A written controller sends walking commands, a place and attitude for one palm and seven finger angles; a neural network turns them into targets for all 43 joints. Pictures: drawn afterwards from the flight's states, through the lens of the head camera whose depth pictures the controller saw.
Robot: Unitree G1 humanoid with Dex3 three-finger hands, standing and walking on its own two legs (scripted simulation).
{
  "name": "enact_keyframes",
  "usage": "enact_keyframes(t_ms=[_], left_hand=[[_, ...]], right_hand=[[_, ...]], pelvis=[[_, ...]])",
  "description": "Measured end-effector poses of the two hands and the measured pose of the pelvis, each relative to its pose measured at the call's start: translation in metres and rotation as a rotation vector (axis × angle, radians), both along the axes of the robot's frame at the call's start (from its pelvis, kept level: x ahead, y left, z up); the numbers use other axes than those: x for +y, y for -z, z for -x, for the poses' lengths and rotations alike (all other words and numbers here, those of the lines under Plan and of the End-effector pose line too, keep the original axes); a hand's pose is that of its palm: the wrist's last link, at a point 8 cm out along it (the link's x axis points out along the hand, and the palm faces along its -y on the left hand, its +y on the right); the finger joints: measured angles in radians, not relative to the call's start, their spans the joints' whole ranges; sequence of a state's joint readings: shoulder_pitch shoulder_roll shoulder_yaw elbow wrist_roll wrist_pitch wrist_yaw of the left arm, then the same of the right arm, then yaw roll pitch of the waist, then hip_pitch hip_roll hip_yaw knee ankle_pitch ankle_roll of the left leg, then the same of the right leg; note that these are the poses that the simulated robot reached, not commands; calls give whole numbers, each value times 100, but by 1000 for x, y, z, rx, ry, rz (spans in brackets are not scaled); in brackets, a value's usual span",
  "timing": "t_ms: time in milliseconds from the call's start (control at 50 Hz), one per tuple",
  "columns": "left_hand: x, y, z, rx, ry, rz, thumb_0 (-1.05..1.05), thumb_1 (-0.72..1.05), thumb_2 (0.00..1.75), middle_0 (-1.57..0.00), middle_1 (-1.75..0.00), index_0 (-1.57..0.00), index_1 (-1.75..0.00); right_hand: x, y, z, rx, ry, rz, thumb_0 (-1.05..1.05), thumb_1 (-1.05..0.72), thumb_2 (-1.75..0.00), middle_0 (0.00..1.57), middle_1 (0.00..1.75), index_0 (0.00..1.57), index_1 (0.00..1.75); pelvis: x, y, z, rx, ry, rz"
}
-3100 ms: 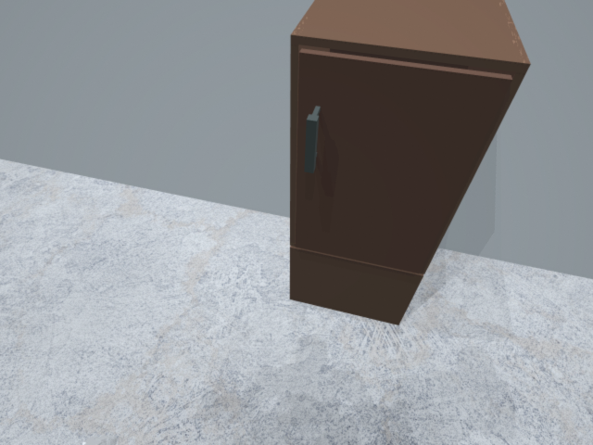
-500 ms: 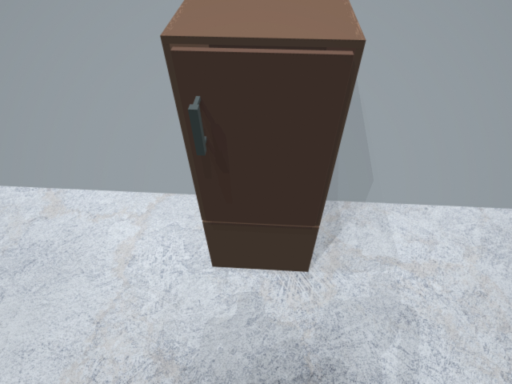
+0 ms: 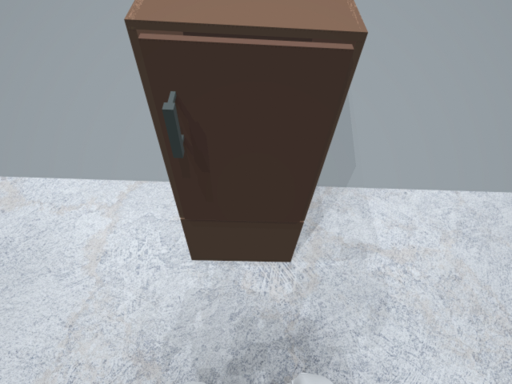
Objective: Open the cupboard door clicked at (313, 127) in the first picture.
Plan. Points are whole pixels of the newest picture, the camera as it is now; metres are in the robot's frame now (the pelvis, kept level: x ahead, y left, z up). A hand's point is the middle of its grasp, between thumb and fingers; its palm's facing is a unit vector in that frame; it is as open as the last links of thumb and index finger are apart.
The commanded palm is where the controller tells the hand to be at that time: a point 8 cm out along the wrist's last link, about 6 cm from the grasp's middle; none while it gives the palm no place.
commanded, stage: come to a stop and stand still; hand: left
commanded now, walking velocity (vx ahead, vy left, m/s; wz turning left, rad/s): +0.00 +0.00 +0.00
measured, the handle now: (175, 125) +0.58 +0.21 +0.02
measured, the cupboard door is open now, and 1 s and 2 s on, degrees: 0 0 0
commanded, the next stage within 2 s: look again from close up in 0.54 s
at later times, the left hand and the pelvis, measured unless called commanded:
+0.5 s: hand out of the picture +0.01 +0.12 -0.18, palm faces +0.10 -0.98 -0.18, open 7.2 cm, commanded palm none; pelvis -0.01 -0.06 +0.00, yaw +2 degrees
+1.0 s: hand out of the picture -0.02 +0.13 -0.17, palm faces +0.08 -0.98 -0.21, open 7.4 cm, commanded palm none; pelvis -0.01 -0.04 +0.00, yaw +2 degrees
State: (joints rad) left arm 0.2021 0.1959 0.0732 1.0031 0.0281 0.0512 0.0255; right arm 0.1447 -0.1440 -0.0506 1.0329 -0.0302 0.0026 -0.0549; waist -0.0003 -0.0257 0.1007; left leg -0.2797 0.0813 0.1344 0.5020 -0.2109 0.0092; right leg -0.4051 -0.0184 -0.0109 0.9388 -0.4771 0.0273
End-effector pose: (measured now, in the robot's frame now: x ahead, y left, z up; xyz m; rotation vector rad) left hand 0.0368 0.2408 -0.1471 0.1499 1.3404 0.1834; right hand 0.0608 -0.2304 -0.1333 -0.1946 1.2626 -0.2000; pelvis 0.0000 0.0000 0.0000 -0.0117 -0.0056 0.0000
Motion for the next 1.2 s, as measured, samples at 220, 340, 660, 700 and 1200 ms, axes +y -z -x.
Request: enact_keyframes(t_ms=[220,340,660,700,1200], left_hand=[[-40,-21,-18,-140,50,-79,0,91,90,-20,-30,-20,-30],[-69,-13,-1,-106,20,-11,0,91,90,-20,-30,-20,-30],[-90,-2,81,82,-59,44,0,92,90,-20,-30,-20,-30],[-91,-2,90,99,-49,44,0,91,90,-20,-30,-20,-30],[-65,-10,44,32,-26,1,1,92,90,-20,-30,-20,-30]], right_hand=[[-56,27,39,56,40,-73,1,-91,-89,20,30,20,30],[-60,17,58,90,32,-65,1,-91,-89,20,30,20,30],[-40,11,81,164,-16,-92,1,-91,-89,20,30,20,30],[-40,14,78,142,-13,-94,2,-92,-89,20,30,20,30],[-14,20,75,145,-32,-137,1,-91,-89,20,30,20,30]], pelvis=[[-47,8,11,-20,-16,-22],[-57,3,11,-5,-26,-10],[-62,-4,13,-8,-34,3],[-58,-1,15,-4,-35,12],[-45,-1,-2,-9,-31,-22]])
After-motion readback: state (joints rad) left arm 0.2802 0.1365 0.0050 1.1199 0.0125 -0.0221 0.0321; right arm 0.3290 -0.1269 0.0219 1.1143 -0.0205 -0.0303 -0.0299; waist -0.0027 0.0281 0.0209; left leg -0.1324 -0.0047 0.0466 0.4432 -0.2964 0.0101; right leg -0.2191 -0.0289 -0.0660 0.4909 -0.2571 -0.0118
